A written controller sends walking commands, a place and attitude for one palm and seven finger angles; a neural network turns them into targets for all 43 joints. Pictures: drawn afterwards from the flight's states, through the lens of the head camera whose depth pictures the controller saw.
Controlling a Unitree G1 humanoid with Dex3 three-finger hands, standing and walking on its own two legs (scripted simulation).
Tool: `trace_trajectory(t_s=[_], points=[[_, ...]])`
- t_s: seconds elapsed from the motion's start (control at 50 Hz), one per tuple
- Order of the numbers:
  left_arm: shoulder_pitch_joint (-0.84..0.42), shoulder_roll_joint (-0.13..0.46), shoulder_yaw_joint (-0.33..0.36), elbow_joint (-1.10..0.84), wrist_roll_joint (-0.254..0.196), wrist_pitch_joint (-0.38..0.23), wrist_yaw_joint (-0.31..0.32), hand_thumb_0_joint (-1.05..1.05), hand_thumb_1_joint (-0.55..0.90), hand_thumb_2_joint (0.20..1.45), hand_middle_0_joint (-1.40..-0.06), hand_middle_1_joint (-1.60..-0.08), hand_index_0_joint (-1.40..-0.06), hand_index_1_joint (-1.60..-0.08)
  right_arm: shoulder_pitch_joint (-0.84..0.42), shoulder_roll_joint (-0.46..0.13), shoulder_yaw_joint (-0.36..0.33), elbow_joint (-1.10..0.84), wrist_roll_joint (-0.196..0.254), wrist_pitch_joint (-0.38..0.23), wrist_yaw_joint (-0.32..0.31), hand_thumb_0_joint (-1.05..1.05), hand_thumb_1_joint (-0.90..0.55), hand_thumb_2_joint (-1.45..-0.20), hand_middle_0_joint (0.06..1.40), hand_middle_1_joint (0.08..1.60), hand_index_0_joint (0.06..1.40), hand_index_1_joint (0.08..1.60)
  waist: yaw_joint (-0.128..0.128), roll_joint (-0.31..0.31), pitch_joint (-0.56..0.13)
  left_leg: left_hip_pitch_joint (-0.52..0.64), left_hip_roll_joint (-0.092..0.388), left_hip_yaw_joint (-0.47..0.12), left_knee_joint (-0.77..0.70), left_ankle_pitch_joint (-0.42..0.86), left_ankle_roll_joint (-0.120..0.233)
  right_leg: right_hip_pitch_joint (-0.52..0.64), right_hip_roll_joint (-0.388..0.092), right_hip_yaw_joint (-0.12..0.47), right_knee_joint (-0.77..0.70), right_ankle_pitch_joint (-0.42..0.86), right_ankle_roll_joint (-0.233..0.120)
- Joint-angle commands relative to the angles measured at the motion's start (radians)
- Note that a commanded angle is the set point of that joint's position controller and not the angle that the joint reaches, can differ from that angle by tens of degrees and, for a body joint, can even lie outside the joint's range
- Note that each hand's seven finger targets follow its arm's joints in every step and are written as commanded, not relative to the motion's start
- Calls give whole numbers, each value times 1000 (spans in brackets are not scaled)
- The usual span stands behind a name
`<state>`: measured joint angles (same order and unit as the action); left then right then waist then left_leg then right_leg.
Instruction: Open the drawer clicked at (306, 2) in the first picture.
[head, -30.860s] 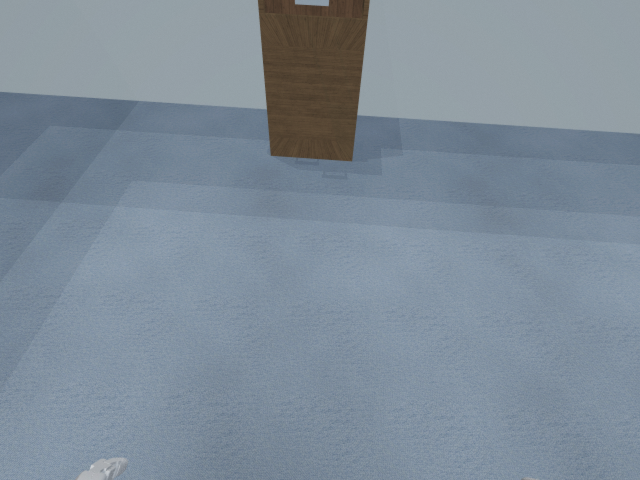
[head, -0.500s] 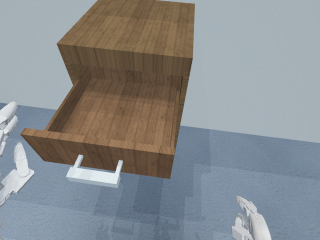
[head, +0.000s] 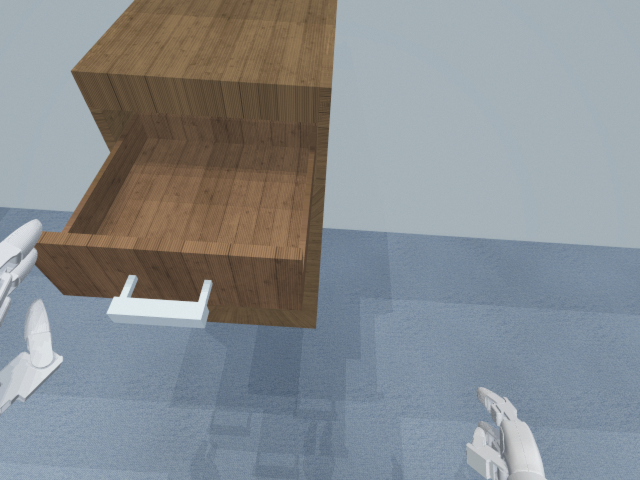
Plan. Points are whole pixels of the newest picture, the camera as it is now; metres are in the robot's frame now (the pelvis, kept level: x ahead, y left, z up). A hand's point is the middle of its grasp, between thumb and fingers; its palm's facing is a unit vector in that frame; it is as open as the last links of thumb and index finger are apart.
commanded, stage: step back with the hand held close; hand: left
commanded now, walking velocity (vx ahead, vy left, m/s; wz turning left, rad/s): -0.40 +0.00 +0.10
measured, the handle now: (164, 298) +0.35 +0.23 -0.02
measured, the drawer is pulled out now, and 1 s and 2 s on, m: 0.30 0.30 0.30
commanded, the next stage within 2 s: stop stepping back and stand still in 0.04 s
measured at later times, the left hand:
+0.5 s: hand out of the picture +0.06 +0.24 +0.16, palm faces +0.41 -0.81 -0.41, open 7.4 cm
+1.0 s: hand out of the picture +0.06 +0.25 +0.10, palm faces +0.30 -0.83 -0.46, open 7.4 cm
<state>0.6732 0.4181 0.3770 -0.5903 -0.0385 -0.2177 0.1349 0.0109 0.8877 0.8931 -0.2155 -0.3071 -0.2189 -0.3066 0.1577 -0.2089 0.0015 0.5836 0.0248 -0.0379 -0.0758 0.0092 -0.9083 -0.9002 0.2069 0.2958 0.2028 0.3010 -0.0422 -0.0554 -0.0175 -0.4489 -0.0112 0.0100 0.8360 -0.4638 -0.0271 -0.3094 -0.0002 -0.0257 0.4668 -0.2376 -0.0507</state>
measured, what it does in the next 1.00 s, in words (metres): walks backwards: left foot, then right foot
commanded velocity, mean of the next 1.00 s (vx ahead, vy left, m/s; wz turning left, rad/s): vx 0.08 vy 0.01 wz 0.01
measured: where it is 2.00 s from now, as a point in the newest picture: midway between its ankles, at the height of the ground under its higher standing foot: outside the picture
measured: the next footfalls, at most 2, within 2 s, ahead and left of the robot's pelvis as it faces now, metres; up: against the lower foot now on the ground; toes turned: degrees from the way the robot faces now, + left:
left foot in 0.08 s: +0.00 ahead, +0.15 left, +0.00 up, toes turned +4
right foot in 0.28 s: -0.09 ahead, -0.12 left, +0.00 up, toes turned +7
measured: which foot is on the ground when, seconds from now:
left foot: up 0.00-0.06, down 0.08-0.32, up 0.34-0.50, down 0.52-1.00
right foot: down 0.00-0.12, up 0.14-0.26, down 0.28-1.00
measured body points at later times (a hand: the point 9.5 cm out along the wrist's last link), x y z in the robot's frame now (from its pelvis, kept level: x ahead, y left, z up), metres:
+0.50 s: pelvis -0.12 -0.01 +0.00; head -0.12 +0.00 +0.45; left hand +0.03 +0.28 +0.18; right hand +0.03 -0.23 -0.10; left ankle -0.14 +0.10 -0.73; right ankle -0.08 -0.09 -0.74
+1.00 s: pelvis -0.13 +0.00 -0.01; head -0.12 +0.00 +0.44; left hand +0.04 +0.29 +0.12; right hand +0.04 -0.24 -0.10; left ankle -0.12 +0.11 -0.74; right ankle -0.12 -0.10 -0.73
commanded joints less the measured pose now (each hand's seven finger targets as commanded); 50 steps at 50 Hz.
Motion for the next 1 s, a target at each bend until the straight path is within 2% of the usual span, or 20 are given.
trace_trajectory(t_s=[0.0,0.06,0.08,0.12,0.24,0.26,0.3,0.34,0.42,0.46,0.5,0.54,0.64,0.72,0.76,0.84,0.9,0.92,0.94,0.98], points=[[17,139,127,-222,-2,-39,45,0,900,900,-200,-300,-200,-300,-66,-85,-32,-152,-17,-34,-21,0,-900,-900,200,300,200,300,15,-23,-163,87,23,22,-374,202,16,222,-219,86,5,722,-15],[-2,156,119,-316,-14,-61,30,0,900,900,-200,-300,-200,-300,-59,-128,-75,-173,-4,-65,-7,0,-900,-900,200,300,200,300,39,172,-218,254,223,-89,-446,798,73,117,-79,18,141,305,77],[32,149,123,-306,-24,-68,21,0,900,900,-200,-300,-200,-300,-44,-138,-88,-176,6,-88,7,0,-900,-900,200,300,200,300,43,176,-230,297,257,-86,-432,862,78,64,-57,22,182,121,63],[24,169,165,-338,-24,-69,21,0,900,900,-200,-300,-200,-300,-73,-108,-72,-155,-31,-114,12,0,-900,-900,200,300,200,300,45,392,-201,204,325,-148,-463,877,129,-17,-41,0,327,-149,71],[-34,115,126,-253,-17,-33,37,0,900,900,-200,-300,-200,-300,-35,-124,-40,-143,-1,-133,22,0,-900,-900,200,300,200,300,28,167,-60,21,195,-72,-413,113,88,173,-27,-24,-33,-49,79],[-56,123,127,-208,-14,-32,37,0,900,900,-200,-300,-200,-300,-35,-113,-34,-140,0,-127,23,0,-900,-900,200,300,200,300,15,68,-41,15,122,-19,-331,-35,57,143,-79,49,-125,-81,48],[-85,108,98,-159,-17,-2,36,0,900,900,-200,-300,-200,-300,-21,-112,-55,-131,2,-104,18,0,-900,-900,200,300,200,300,15,-159,-22,76,-8,14,63,2,22,-103,-285,397,-344,-491,-63],[-123,106,78,-167,-13,0,37,0,900,900,-200,-300,-200,-300,-34,-109,-44,-112,-14,-87,22,0,-900,-900,200,300,200,300,3,-104,-6,63,9,-23,188,53,28,-134,-317,340,-320,-377,-107],[-124,117,70,-149,12,-1,43,0,900,900,-200,-300,-200,-300,-76,-102,-25,-116,-23,-89,3,0,-900,-900,200,300,200,300,11,-89,4,189,28,34,-208,58,59,-138,-240,180,-287,-387,-56],[-98,102,61,-189,14,-12,50,0,900,900,-200,-300,-200,-300,-38,-104,-19,-118,-27,-112,-5,0,-900,-900,200,300,200,300,9,36,-8,231,37,38,-496,61,81,-41,-160,131,-176,-344,-25],[-99,112,73,-257,8,-31,52,0,900,900,-200,-300,-200,-300,-28,-142,-43,-143,-31,-125,-1,0,-900,-900,200,300,200,300,24,269,-33,235,230,-233,-617,22,158,-21,-7,15,137,-171,36],[-40,135,114,-227,8,-24,49,0,900,900,-200,-300,-200,-300,-33,-101,-35,-131,-26,-123,8,0,-900,-900,200,300,200,300,15,313,-61,152,294,-307,-656,-90,183,-40,0,-15,337,-211,55],[-58,127,109,-188,8,-33,41,0,900,900,-200,-300,-200,-300,-48,-128,-34,-109,-17,-134,11,0,-900,-900,200,300,200,300,24,118,37,-11,171,-103,-442,97,119,189,-30,5,-62,-36,49],[-57,119,109,-117,-5,-46,35,0,900,900,-200,-300,-200,-300,-7,-123,-68,-103,-2,-108,27,0,-900,-900,200,300,200,300,23,-118,1,-46,7,9,-9,27,47,132,-308,490,-333,-294,-89],[-90,107,92,-146,-1,-59,30,0,900,900,-200,-300,-200,-300,-13,-112,-59,-104,-11,-99,35,0,-900,-900,200,300,200,300,9,-70,-19,-50,41,-34,-14,41,48,167,-320,367,-268,-85,-128],[-52,106,77,-190,11,-58,41,0,900,900,-200,-300,-200,-300,-25,-93,-31,-112,-18,-99,18,0,-900,-900,200,300,200,300,12,18,-27,229,28,23,-406,191,62,49,-195,158,-206,-89,-40],[-72,116,76,-251,3,-60,44,0,900,900,-200,-300,-200,-300,-43,-135,-49,-144,-18,-112,10,0,-900,-900,200,300,200,300,39,159,-29,203,177,-156,-520,264,111,103,-55,69,-38,3,42],[-171,-81,-339,615,97,78,-82,0,900,900,-200,-300,-200,-300,-25,-239,-92,96,-19,-187,96,0,-900,-900,200,300,200,300,-46,201,43,140,231,-237,-439,365,114,-117,-54,-25,206,-53,49],[-224,-93,-253,649,91,196,-107,0,900,900,-200,-300,-200,-300,91,-208,-77,124,-34,-81,100,0,-900,-900,200,300,200,300,-25,219,4,136,256,-295,-489,475,162,-117,-36,30,282,-205,53],[-257,-135,-290,720,79,222,-114,0,900,900,-200,-300,-200,-300,69,-153,-48,80,-54,-44,80,0,-900,-900,200,300,200,300,15,56,-59,176,255,-301,-419,662,205,-117,-23,60,356,-262,62]])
